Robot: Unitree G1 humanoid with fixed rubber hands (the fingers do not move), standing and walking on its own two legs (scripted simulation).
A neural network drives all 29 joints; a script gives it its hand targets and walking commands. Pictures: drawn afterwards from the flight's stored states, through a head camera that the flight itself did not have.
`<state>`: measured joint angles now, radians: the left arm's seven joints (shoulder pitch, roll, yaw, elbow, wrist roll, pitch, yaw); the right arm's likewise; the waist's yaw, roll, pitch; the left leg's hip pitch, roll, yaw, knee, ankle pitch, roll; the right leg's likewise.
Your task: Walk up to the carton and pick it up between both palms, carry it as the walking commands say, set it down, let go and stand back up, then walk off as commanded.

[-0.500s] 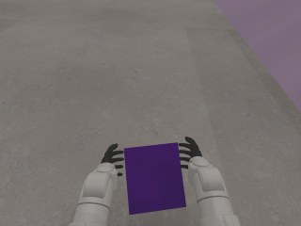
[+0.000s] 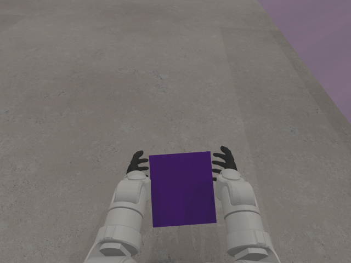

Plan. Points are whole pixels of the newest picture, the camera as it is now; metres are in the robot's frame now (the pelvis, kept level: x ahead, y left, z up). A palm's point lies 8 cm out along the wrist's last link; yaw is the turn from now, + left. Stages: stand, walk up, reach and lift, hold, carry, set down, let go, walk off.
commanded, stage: hold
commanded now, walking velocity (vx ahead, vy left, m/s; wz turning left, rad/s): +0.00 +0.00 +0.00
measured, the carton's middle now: (181, 183) +0.36 -0.03 -0.07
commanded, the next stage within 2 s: set down in 0.58 s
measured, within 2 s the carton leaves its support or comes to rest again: neither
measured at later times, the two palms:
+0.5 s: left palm (117, 173) +0.32 +0.13 +0.05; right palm (214, 162) +0.33 -0.10 +0.07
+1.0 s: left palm (147, 187) +0.33 +0.06 -0.03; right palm (234, 188) +0.31 -0.16 -0.01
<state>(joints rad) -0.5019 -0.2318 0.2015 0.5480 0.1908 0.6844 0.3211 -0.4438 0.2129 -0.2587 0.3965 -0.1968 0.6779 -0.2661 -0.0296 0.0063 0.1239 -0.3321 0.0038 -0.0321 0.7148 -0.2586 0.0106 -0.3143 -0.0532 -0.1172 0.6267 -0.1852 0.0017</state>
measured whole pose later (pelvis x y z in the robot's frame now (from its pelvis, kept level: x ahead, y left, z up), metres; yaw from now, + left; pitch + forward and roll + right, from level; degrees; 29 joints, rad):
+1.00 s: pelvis +0.01 +0.00 -0.02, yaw +0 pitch -6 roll +1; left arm -0.56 -0.18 0.22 0.98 0.18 0.40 0.34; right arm -0.50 0.18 -0.32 0.75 -0.24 0.44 -0.27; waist -0.12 -0.01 0.05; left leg -0.41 -0.04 0.01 0.82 -0.32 0.03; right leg -0.44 0.03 0.10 0.84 -0.30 0.02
